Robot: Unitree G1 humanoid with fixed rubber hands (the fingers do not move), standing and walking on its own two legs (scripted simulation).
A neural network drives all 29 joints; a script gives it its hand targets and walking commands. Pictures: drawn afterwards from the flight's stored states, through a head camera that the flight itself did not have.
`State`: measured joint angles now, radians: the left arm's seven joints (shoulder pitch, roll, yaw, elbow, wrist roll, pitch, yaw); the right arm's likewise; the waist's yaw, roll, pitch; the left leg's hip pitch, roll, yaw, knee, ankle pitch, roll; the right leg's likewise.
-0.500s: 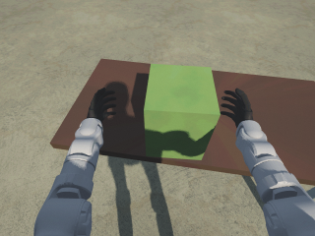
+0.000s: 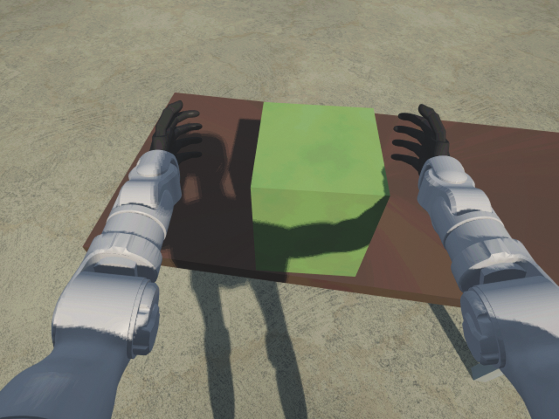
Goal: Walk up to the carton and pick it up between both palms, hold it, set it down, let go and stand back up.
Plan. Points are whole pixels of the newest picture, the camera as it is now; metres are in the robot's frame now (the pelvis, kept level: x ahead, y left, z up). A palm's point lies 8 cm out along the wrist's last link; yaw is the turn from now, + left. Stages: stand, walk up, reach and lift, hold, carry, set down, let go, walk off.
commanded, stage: reach and lift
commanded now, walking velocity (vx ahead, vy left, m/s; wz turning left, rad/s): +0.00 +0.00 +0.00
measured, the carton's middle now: (311, 193) +0.51 -0.05 -0.02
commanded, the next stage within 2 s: none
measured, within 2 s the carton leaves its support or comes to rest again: neither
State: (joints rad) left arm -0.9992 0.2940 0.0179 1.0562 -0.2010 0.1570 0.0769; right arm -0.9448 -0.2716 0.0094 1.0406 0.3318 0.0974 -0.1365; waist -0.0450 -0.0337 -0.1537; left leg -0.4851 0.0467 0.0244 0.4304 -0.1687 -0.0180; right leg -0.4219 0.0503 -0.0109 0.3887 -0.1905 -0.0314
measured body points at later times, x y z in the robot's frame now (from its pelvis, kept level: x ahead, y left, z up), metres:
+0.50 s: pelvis -0.01 +0.01 -0.02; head +0.08 +0.03 +0.42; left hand +0.46 +0.18 +0.03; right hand +0.44 -0.19 +0.04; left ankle +0.01 +0.13 -0.74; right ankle -0.01 -0.10 -0.74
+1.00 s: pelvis -0.02 +0.01 -0.04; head +0.10 +0.01 +0.40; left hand +0.47 +0.14 +0.00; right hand +0.44 -0.19 +0.01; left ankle +0.01 +0.13 -0.74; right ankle -0.01 -0.10 -0.74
